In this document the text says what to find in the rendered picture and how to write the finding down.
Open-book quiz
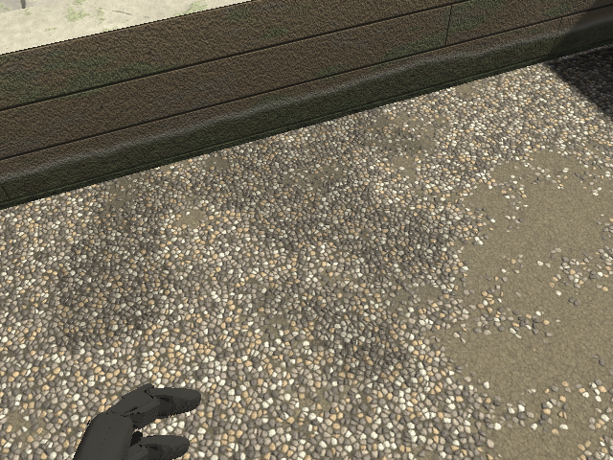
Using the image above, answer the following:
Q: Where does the left robot hand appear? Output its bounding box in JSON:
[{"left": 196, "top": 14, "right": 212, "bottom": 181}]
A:
[{"left": 73, "top": 383, "right": 201, "bottom": 460}]

